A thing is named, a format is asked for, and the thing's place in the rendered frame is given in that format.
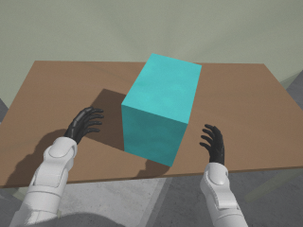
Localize right robot hand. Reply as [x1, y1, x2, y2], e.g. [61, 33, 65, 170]
[199, 124, 225, 166]

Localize table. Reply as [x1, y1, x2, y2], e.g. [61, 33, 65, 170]
[0, 61, 303, 219]

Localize carton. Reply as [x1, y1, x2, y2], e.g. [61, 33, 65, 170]
[121, 53, 202, 167]

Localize left robot hand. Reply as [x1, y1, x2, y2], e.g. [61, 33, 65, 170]
[63, 106, 104, 144]

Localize left robot forearm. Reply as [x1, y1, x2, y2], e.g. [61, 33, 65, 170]
[9, 136, 78, 227]

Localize right robot forearm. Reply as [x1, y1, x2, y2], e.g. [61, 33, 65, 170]
[200, 162, 248, 227]

